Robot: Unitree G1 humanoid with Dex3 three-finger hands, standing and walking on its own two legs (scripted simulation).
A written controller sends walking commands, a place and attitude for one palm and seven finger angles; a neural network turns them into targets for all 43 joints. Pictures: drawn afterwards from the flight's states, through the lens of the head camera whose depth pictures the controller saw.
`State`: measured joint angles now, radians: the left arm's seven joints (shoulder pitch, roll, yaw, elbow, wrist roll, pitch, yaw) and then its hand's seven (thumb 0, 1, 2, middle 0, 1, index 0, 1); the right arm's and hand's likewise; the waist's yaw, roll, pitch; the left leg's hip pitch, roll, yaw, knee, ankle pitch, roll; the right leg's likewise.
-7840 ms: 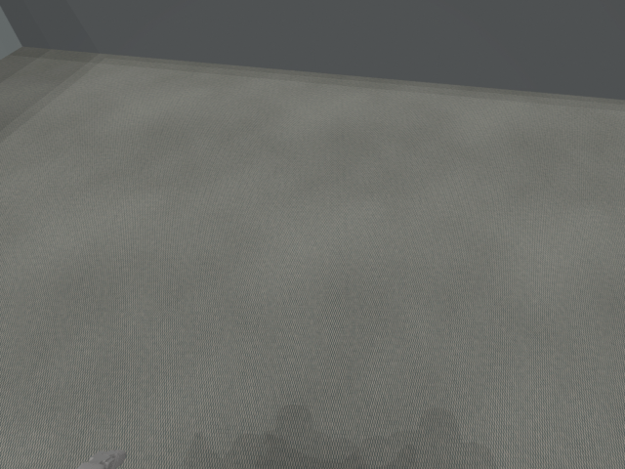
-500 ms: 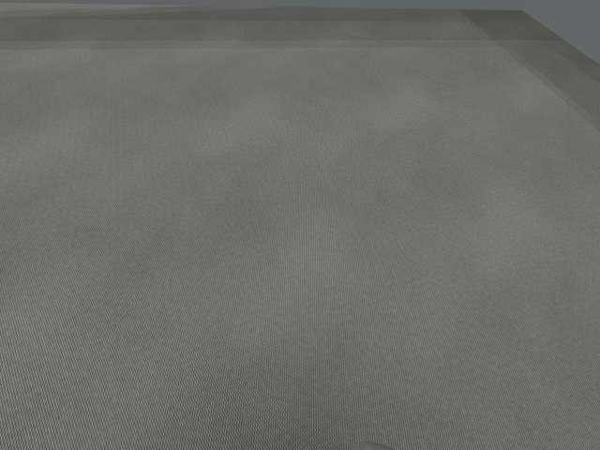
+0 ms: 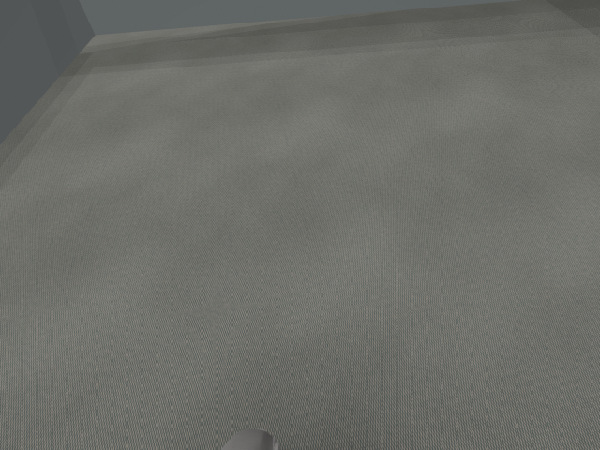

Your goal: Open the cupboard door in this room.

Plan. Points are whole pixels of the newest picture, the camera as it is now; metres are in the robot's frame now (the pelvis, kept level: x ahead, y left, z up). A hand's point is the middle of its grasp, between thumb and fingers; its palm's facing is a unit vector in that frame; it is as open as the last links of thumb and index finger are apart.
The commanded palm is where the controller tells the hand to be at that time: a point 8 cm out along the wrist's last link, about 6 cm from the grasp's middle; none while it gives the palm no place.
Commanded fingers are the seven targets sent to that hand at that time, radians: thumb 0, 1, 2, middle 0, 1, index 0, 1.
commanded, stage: turn or walk to find it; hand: left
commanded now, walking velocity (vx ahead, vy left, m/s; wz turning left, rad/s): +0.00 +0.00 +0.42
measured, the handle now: out of the picture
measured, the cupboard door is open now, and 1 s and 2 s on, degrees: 0 0 0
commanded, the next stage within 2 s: stand and wait in 1.78 s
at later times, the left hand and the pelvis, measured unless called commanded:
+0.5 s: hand out of the picture -0.05 +0.28 -0.18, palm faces +0.25 -0.94 -0.24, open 7.4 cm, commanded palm none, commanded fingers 0.00 0.90 0.90 -0.20 -0.30 -0.20 -0.30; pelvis -0.04 +0.06 +0.00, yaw +12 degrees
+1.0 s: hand out of the picture -0.04 +0.22 -0.14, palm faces +0.40 -0.87 -0.28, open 7.4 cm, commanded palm none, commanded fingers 0.00 0.90 0.90 -0.20 -0.30 -0.20 -0.30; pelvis -0.05 +0.01 +0.00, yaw +25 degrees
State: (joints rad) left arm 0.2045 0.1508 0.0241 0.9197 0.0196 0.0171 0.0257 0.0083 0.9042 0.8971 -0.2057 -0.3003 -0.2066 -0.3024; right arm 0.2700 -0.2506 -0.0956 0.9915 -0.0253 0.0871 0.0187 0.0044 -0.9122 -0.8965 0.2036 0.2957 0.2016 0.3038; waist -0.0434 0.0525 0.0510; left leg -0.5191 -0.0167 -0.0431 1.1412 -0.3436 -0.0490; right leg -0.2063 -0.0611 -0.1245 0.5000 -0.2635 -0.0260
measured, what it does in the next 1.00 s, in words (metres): steps on the spot, turning left: left foot, then right foot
